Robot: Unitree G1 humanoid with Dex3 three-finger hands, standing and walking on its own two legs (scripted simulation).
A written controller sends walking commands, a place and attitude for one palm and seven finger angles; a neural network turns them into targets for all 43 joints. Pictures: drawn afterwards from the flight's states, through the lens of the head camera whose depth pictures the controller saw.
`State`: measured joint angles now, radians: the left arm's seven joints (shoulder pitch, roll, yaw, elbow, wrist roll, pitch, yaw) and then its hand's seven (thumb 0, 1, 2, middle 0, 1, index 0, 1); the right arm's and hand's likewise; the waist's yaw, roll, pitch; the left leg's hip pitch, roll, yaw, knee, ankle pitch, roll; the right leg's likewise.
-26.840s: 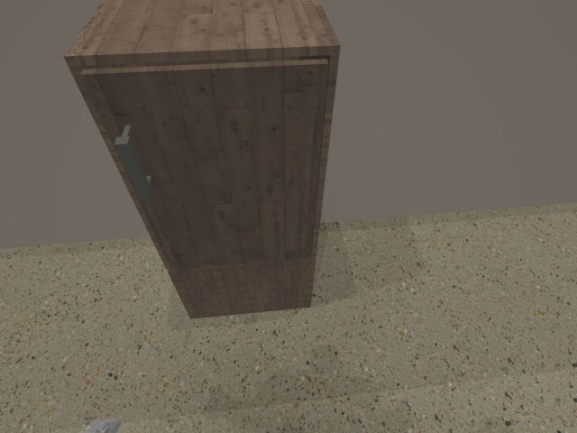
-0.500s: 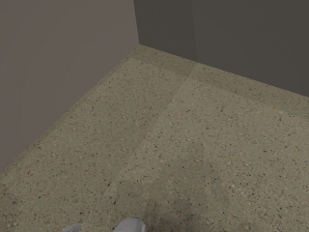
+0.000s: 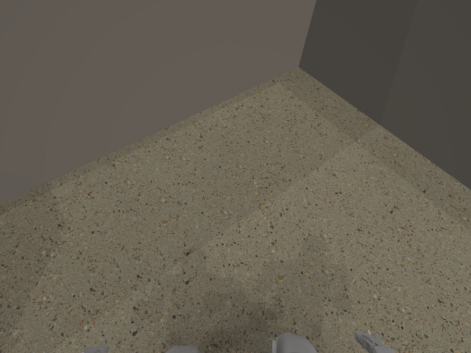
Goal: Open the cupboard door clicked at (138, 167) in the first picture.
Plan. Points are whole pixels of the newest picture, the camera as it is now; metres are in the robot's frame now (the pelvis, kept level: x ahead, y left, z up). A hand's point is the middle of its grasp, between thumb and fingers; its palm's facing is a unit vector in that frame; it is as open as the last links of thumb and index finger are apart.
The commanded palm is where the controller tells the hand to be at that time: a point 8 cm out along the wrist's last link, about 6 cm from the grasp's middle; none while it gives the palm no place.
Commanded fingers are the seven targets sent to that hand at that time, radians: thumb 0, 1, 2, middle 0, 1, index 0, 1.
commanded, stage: turn to face it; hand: left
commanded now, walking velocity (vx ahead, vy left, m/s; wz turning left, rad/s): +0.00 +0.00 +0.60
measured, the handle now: out of the picture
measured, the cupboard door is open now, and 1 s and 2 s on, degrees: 45 45 45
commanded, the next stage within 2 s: none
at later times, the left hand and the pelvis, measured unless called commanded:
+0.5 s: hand out of the picture +0.03 +0.15 -0.16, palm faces +0.28 -0.93 -0.23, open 7.4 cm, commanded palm none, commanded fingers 0.00 0.90 0.90 -0.20 -0.30 -0.20 -0.30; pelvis +0.02 -0.05 +0.00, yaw +18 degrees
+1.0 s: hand out of the picture +0.05 +0.20 -0.15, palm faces +0.53 -0.81 -0.27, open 7.4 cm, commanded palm none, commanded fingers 0.00 0.90 0.90 -0.20 -0.30 -0.20 -0.30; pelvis +0.05 -0.05 +0.00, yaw +34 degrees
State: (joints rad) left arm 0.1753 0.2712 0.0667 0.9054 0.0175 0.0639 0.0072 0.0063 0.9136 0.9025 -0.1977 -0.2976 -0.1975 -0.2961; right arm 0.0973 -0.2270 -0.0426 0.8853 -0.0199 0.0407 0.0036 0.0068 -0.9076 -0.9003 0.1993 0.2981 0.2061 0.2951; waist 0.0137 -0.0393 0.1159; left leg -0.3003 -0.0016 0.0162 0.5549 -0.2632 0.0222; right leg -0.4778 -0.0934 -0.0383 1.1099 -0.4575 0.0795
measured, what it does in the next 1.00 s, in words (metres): steps on the spot, turning left: right foot, then left foot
